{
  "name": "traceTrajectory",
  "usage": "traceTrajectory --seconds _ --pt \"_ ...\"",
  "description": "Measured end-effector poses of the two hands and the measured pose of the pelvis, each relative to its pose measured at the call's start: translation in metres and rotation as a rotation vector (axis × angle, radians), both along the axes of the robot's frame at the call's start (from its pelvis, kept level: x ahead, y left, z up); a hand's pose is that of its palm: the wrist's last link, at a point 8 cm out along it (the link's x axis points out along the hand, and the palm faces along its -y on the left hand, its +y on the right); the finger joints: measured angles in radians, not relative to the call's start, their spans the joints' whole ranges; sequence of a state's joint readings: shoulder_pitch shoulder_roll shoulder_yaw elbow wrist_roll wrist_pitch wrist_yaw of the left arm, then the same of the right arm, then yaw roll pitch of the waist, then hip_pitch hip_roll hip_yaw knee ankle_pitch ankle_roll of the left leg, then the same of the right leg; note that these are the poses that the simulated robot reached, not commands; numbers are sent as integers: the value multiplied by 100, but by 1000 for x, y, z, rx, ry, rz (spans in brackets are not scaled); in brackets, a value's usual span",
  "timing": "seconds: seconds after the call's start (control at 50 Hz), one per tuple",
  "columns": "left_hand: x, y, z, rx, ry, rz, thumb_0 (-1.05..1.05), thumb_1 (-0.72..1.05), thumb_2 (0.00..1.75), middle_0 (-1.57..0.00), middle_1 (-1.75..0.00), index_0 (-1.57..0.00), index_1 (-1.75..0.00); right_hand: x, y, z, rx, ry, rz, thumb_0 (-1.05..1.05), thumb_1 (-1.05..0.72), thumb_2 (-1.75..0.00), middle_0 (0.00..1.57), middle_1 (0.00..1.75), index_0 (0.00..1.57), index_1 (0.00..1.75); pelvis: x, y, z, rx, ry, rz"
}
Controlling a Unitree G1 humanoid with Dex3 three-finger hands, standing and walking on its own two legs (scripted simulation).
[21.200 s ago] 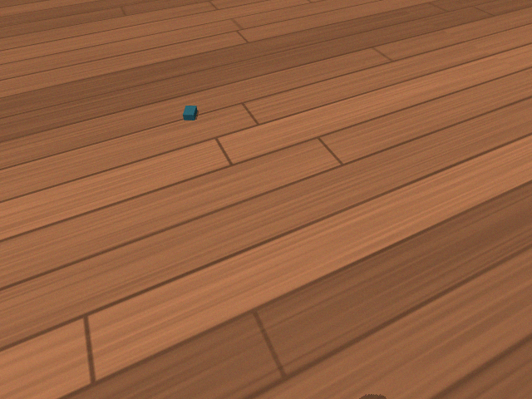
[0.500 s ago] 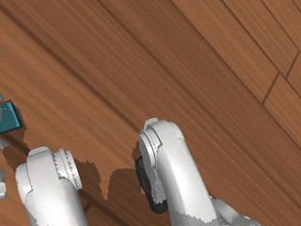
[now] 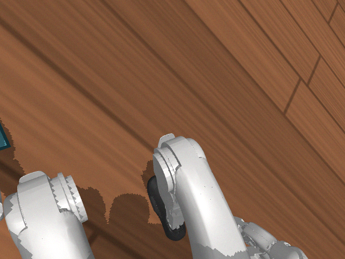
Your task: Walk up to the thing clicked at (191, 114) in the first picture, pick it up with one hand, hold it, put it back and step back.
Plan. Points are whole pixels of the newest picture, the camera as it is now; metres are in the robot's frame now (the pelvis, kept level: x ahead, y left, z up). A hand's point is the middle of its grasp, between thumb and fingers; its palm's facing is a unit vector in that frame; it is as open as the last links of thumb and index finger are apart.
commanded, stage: close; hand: left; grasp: from above
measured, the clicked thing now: out of the picture +0.40 +0.31 -0.28
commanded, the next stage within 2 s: settle in 1.20 s
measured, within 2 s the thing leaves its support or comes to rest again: leaves its support in 1.62 s
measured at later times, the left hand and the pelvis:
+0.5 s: hand out of the picture +0.39 +0.30 -0.25, palm faces -0.44 -0.15 -0.88, open 10.0 cm; pelvis +0.00 +0.00 +0.00, yaw -1 degrees
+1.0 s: hand out of the picture +0.40 +0.30 -0.25, palm faces -0.44 -0.17 -0.88, open 9.6 cm; pelvis -0.01 +0.00 +0.00, yaw -1 degrees
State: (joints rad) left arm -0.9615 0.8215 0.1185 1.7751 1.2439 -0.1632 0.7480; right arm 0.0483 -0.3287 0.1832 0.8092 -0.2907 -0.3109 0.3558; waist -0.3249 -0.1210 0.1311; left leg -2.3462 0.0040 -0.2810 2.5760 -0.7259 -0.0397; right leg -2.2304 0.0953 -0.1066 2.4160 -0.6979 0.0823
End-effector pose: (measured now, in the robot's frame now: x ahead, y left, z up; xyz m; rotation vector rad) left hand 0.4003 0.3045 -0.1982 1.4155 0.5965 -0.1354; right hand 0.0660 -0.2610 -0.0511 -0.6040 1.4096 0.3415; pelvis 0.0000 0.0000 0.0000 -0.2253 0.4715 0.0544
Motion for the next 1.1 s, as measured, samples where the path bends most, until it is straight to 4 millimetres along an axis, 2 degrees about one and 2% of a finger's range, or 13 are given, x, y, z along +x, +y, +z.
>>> traceTrajectory --seconds 0.28,0.48,0.8,1.1 --pt "0 6 4 -30 16 -31 -1 1 56 -42 -73 -51 -68 1 15 -4 23 -10 26 0 -90 -90 20 30 20 30 -1 2 1 -12 -16 1" --pt "-3 4 4 -6 0 -74 -2 6 52 -50 -67 -61 -64 2 11 -1 12 -10 53 0 -90 -90 20 30 20 30 -3 2 1 -12 -28 -5" --pt "-1 2 6 2 -6 -35 2 9 42 -60 -55 -68 -54 -3 5 8 5 -23 44 0 -90 -90 20 30 20 30 -6 1 3 -13 -31 -5" --pt "4 4 9 -7 0 -28 1 16 34 -71 -42 -71 -40 -8 9 4 13 -7 34 0 -90 -90 20 30 20 30 -5 0 4 -9 -26 -5"
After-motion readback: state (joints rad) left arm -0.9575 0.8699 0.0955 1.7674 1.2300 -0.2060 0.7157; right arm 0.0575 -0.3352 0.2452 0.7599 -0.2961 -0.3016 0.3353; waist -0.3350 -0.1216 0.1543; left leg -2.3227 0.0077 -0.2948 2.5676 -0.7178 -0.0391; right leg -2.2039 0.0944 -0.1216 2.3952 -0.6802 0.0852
